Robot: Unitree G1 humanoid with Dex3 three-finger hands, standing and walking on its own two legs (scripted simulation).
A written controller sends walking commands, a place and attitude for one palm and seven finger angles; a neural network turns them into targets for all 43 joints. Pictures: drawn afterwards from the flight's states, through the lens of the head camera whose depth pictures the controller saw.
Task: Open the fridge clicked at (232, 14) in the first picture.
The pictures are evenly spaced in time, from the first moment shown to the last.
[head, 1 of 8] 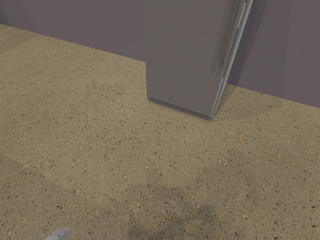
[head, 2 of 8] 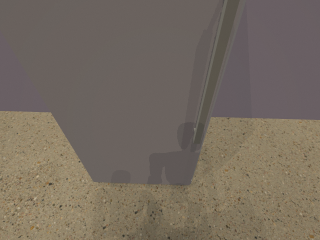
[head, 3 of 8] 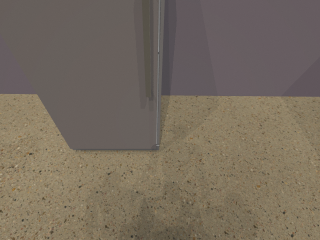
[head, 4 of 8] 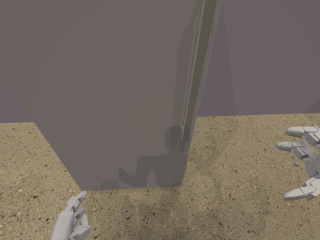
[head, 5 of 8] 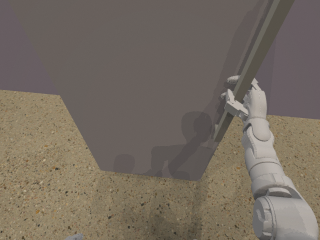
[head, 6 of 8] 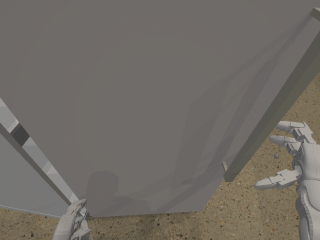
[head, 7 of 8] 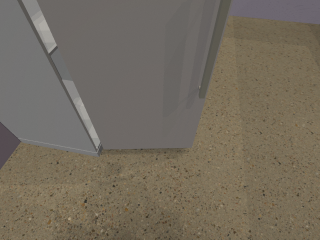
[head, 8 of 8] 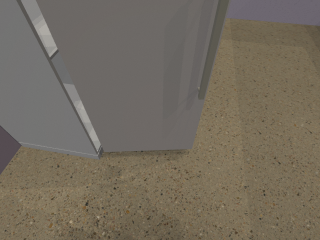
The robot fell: no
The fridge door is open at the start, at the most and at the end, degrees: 0 86 77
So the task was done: yes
